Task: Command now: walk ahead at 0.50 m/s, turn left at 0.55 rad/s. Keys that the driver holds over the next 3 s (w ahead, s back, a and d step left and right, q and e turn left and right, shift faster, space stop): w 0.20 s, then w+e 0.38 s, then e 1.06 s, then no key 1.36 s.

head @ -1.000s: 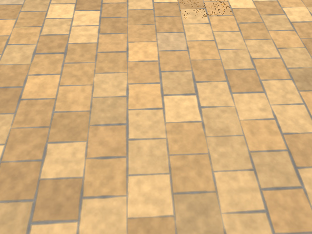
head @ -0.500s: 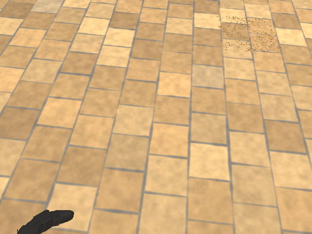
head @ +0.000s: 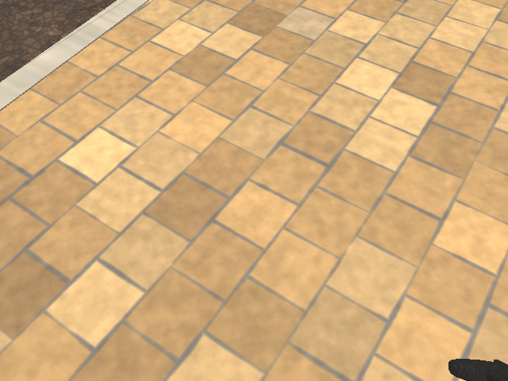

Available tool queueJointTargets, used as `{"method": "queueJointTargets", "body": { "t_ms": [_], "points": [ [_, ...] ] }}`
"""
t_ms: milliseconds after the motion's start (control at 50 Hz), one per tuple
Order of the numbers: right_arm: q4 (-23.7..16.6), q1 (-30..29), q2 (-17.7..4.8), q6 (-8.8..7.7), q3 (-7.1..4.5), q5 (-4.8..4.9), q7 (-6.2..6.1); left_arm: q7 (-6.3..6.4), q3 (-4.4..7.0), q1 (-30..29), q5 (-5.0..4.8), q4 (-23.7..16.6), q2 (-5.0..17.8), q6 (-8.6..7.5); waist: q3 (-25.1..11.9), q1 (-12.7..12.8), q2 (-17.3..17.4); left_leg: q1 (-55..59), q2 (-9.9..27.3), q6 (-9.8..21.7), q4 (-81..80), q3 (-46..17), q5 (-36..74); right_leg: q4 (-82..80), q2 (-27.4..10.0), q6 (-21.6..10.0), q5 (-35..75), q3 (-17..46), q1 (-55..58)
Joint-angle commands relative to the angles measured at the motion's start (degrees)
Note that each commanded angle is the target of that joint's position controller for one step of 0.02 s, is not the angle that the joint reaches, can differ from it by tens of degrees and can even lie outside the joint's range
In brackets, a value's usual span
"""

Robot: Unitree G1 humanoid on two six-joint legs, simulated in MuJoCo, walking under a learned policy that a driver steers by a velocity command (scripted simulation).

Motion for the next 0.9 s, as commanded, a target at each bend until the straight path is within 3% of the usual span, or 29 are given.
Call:
{"method": "queueJointTargets", "body": {
  "t_ms": [20, 40, 60, 80, 100, 120, 140, 160, 180, 200, 220, 260, 320, 420, 500, 540, 580, 600, 620, 640, 660, 680, 700, 720, 740, 760, 780, 820, 900],
  "points": [
    [-6.27, -4.49, -3.96, -0.81, -1.14, -0.2, 0.82, 0.45, 2.64, -0.96, -0.99, -2.78, 11.73, 0.42, 1.01, -2.43, -7.01, 3.07, -3.35, 2.72, -3.17, 4.0, -6.1, 2.16, -16.0, -8.2, 43.87, 3.64, 1.34],
    [-5.93, -1.59, -5.2, -0.65, -1.85, -0.46, 0.73, 0.63, 2.84, -0.86, -1.26, -2.67, 12.65, 0.74, -1.29, -4.68, -8.07, 8.21, -5.55, 4.09, -3.71, 5.26, -9.07, 7.43, -16.0, -7.86, 53.51, 2.9, 1.74],
    [-4.1, 5.77, -7.24, -0.54, -3.16, -0.49, 0.47, 0.79, 2.74, -1.43, -1.43, -2.59, 12.82, 1.11, -5.25, -9.36, -7.52, 18.27, -7.96, 5.95, -7.2, 6.07, -7.3, 16.74, -14.87, -6.93, 58.33, 1.56, 0.06],
    [-1.26, 15.32, -10.26, -0.27, -4.86, -0.37, -0.46, 0.96, 1.91, -1.1, -1.02, -2.65, 11.02, 1.02, -10.14, -14.06, -5.43, 34.46, -8.15, 7.96, -9.4, 3.72, -2.98, 29.21, -12.88, -5.11, 52.18, 0.51, -8.77],
    [0.23, 20.66, -15.57, -0.03, -5.75, -0.43, -1.72, 0.48, -0.29, 1.04, 1.65, -4.71, 4.34, 0.34, -15.38, -12.67, 7.59, 53.6, 6.06, 13.09, -9.17, -17.93, -1.29, 49.5, -7.31, -2.4, 11.32, 0.45, -29.64],
    [-1.27, 19.78, -17.04, -0.98, -5.16, -0.65, -1.28, -0.34, -1.39, 3.47, 0.49, -5.85, 3.4, -1.59, -25.59, -9.91, 12.27, 61.39, 17.05, 22.41, -19.2, -46.99, -9.21, 63.64, 1.04, -1.13, -15.85, 12.25, -42.23],
    [-0.64, 19.05, -12.09, -1.66, -3.77, -1.05, -0.64, -0.95, 0.23, -3.0, -1.93, -6.54, 8.98, -2.51, -21.07, -12.77, 4.08, 58.08, 15.12, 18.94, -21.3, -40.29, -9.53, 65.79, -2.11, -1.46, -11.66, 17.42, -47.49],
    [-0.23, 16.14, -10.62, -2.09, -3.18, -0.98, -0.53, -1.12, -0.06, -6.18, -2.46, -7.79, 8.47, -2.94, -13.1, -11.4, 3.76, 49.77, 12.78, 16.67, -21.38, -30.66, -5.75, 62.77, -4.26, -2.28, -7.32, 16.28, -48.58],
    [-0.24, 11.96, -8.9, -2.32, -2.57, -0.87, -0.54, -0.62, -0.19, -6.77, -1.32, -7.11, 7.53, -2.9, -8.93, -8.81, -0.57, 41.29, 10.0, 14.45, -21.89, -24.14, -1.16, 58.28, -6.79, -2.25, -3.08, 16.05, -46.0],
    [-0.55, 9.15, -6.95, -2.58, -1.89, -1.19, -0.54, -0.39, 0.17, -6.09, -0.34, -6.59, 7.82, -2.39, -6.78, -6.81, 0.26, 35.23, 8.04, 13.56, -23.19, -19.88, 3.72, 54.72, -8.13, -1.92, -0.58, 16.24, -42.56],
    [-0.67, 7.66, -6.01, -2.83, -1.51, -1.59, -0.65, -0.57, 0.21, -3.88, -0.39, -5.67, 7.42, -1.51, -6.38, -5.13, 1.2, 31.68, 7.12, 13.15, -25.11, -17.17, 5.06, 53.6, -8.94, -1.63, 1.44, 16.49, -39.35],
    [0.42, 7.59, -6.48, -3.86, -1.66, -1.69, -0.86, -0.61, -0.06, -1.72, -0.44, -4.51, 5.52, 0.0, -5.91, -4.02, 1.18, 28.45, 7.07, 13.63, -28.13, -13.27, 7.9, 51.4, -9.05, -0.51, 4.42, 15.97, -37.77],
    [2.78, 9.35, -7.17, -4.67, -1.85, -2.18, -1.55, -0.26, -0.33, -5.8, -0.26, -5.54, 4.26, 1.02, -2.41, -5.04, 0.55, 28.15, 6.59, 12.54, -30.92, -7.62, 8.49, 44.97, -8.96, 0.81, 12.35, 16.85, -42.6],
    [5.09, 10.72, -7.86, -4.78, -1.81, -2.33, -2.36, -1.3, -0.79, -12.4, -0.64, -7.39, 2.7, 0.41, 0.64, -8.12, 0.83, 31.1, 5.74, 8.93, -32.75, 0.43, 5.15, 29.14, -5.69, 0.05, 26.6, 16.51, -42.86],
    [7.68, 13.46, -8.45, -4.05, -2.18, -1.67, -2.72, -2.7, -1.37, -17.49, -0.55, -10.23, 1.79, 0.14, 2.96, -10.44, 0.2, 38.82, 8.39, 8.13, -31.11, 3.15, 7.68, 22.18, -4.51, -1.75, 25.38, 14.68, -45.68],
    [8.49, 13.96, -8.98, -3.18, -2.45, -1.25, -3.04, -3.6, -1.41, -18.81, -0.43, -11.83, 1.87, 0.02, 3.02, -10.47, 0.52, 43.11, 9.88, 7.45, -28.19, 3.89, 13.12, 20.58, -3.71, -3.12, 20.31, 13.14, -46.78],
    [8.32, 12.51, -10.39, -2.26, -2.82, -1.02, -3.63, -4.23, -0.91, -17.27, -0.4, -12.83, 3.0, 0.1, 0.95, -8.58, 2.21, 45.16, 10.17, 5.95, -22.47, 5.55, 28.83, 19.88, -1.29, -5.09, 14.09, 10.12, -42.76],
    [7.86, 11.38, -11.29, -1.67, -3.0, -1.1, -4.16, -4.24, -0.17, -14.06, -0.07, -12.58, 4.42, 0.29, -1.46, -6.62, 3.66, 45.31, 9.43, 4.8, -16.44, 6.54, 41.34, 20.17, 1.18, -6.08, 11.21, 7.95, -37.85],
    [7.4, 10.29, -11.5, -1.04, -2.92, -1.16, -4.7, -4.03, 1.11, -6.7, 0.22, -11.08, 6.77, 0.31, -5.63, -2.69, 3.52, 43.22, 7.65, 3.1, -6.02, 8.01, 48.19, 18.47, 4.03, -7.34, 12.64, 6.55, -28.35],
    [6.8, 10.19, -10.8, -1.15, -2.45, -1.03, -5.15, -3.22, 2.68, 1.07, 0.47, -9.79, 10.21, 0.28, -10.23, 1.49, 1.08, 34.6, 4.73, 0.16, 7.99, 9.09, 40.68, 15.09, 3.3, -9.63, 22.49, 10.34, -13.81],
    [4.1, 15.28, -4.69, -2.34, -0.55, -3.1, -4.7, -2.06, 4.01, 4.93, 1.24, -9.99, 16.89, 0.41, -18.54, -1.64, -13.29, 11.64, -3.88, -4.48, 31.6, 8.58, -2.73, 18.18, -12.69, -18.7, 43.59, 34.14, 9.65],
    [4.15, 17.3, -4.75, -4.14, 0.55, -3.16, -3.57, -2.18, 3.25, 4.78, 1.2, -11.59, 15.81, 0.18, -30.42, -1.75, -14.72, 0.91, -11.63, -5.75, 45.0, -3.7, -36.05, 12.28, -21.81, -27.61, 51.85, 56.66, 20.9],
    [3.96, 12.86, -9.04, -4.8, -0.54, -1.1, -2.78, -2.15, 2.58, 2.65, 1.1, -12.47, 12.67, 0.62, -28.27, 0.29, -7.92, -1.42, -6.89, -4.59, 46.12, -8.98, -33.09, 12.55, -18.94, -24.39, 52.4, 46.98, 17.95],
    [2.59, 9.03, -8.76, -4.96, -0.26, -0.53, -2.8, -1.93, 2.03, -0.55, 0.14, -12.87, 10.2, 0.89, -19.91, -0.73, -5.07, -3.27, -4.44, -3.9, 41.4, -7.33, -29.29, 12.09, -16.09, -21.51, 50.14, 38.86, 9.72],
    [2.69, 7.12, -8.42, -4.57, -0.37, -1.29, -3.45, -1.61, 1.66, -3.56, -0.61, -13.24, 8.77, 1.36, -12.72, -2.66, -0.84, -3.44, -2.69, -4.29, 36.98, -5.52, -26.64, 10.28, -13.33, -19.26, 47.74, 34.34, 0.33],
    [2.47, 6.92, -9.12, -3.65, -0.86, -1.87, -4.02, -1.27, 1.24, -5.64, -0.44, -13.89, 7.71, 1.78, -9.42, -4.59, -1.17, -0.21, -1.52, -4.61, 33.42, -5.18, -24.55, 8.2, -11.47, -18.35, 46.49, 31.8, -7.62],
    [2.44, 8.19, -8.93, -2.59, -0.98, -1.86, -4.18, -1.11, 1.2, -6.97, 0.37, -14.56, 7.8, 2.15, -8.31, -6.41, -2.87, 3.42, -1.49, -4.96, 31.67, -5.09, -23.29, 6.55, -10.19, -18.05, 45.99, 30.67, -13.36],
    [2.96, 10.66, -6.97, -1.4, -0.5, -2.16, -4.67, -0.82, 1.7, -8.29, 0.87, -14.77, 9.03, 2.24, -8.49, -7.93, -5.01, 5.93, -2.22, -6.42, 26.92, -4.05, -21.15, 5.63, -8.76, -18.2, 49.74, 28.34, -18.28],
    [2.52, 8.04, -6.05, -0.61, -0.12, -2.48, -5.38, 0.71, 2.06, -8.24, -0.04, -14.53, 10.1, 3.57, -11.52, -7.33, -6.57, 6.19, -3.85, -8.22, 16.43, -4.5, -12.99, 7.42, -6.75, -15.69, 45.5, 27.46, -18.45]
  ]
}}
Next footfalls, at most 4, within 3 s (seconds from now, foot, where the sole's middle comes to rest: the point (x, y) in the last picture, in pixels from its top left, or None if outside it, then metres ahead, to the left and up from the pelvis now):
0.08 left None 0.21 0.12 -0.77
0.64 right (327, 353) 0.54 -0.10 -0.77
1.12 left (262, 296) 0.68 0.08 -0.77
1.54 right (338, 367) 0.50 -0.13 -0.77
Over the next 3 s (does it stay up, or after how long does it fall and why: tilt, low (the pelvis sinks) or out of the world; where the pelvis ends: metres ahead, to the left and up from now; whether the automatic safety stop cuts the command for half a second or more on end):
stays up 0.58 0.00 0.00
